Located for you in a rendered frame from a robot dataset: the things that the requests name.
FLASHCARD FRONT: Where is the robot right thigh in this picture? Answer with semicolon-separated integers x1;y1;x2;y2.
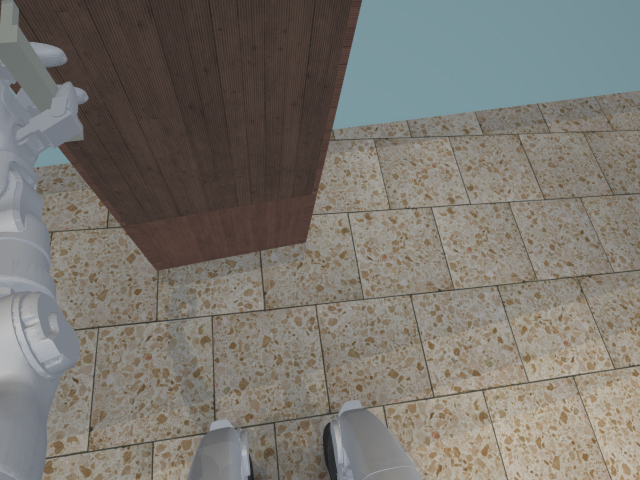
330;408;422;480

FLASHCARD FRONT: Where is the robot left thigh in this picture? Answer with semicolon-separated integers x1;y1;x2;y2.
187;427;251;480

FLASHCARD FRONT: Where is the robot thigh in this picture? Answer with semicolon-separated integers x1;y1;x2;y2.
330;408;422;480
187;427;251;480

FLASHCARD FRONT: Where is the cupboard door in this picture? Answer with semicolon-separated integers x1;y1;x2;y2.
0;0;353;226

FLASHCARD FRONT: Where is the left robot upper arm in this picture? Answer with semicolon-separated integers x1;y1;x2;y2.
0;291;80;480

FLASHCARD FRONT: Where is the robot left hand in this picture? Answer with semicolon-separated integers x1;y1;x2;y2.
0;42;89;169

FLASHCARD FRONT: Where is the handle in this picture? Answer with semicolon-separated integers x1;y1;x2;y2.
0;0;84;142

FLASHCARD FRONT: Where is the left robot forearm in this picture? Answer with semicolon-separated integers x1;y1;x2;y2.
0;150;57;303

